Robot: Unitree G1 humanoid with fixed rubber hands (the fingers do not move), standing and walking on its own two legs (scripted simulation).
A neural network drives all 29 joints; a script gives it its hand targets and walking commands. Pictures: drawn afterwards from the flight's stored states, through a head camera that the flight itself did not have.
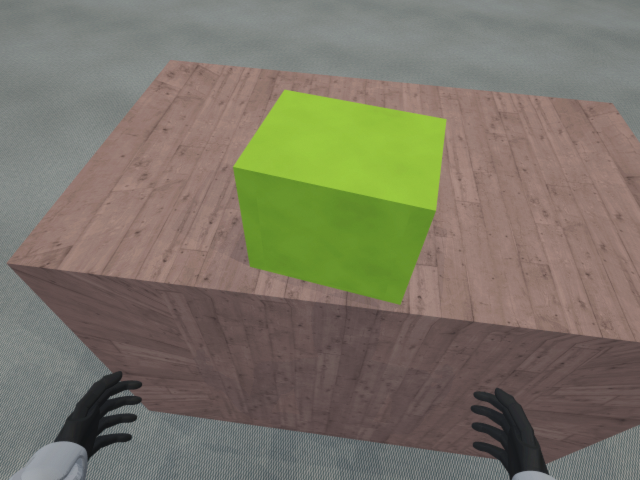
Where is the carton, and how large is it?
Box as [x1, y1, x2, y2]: [233, 90, 445, 304]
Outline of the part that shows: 284,90 233,166 250,266 399,304 435,211 445,119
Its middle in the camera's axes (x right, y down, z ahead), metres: +0.03 -0.06 +0.59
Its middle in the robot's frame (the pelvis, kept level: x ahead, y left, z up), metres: +0.49 +0.01 +0.07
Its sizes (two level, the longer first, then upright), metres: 0.242 0.190 0.203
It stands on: a pedestal, 0.75 m high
